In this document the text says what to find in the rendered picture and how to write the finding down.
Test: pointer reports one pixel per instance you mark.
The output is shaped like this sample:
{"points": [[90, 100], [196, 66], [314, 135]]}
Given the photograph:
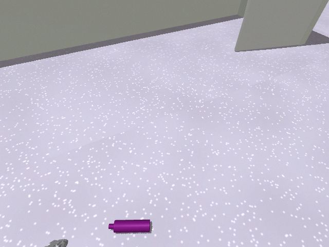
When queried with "bottle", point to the bottle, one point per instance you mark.
{"points": [[130, 226]]}

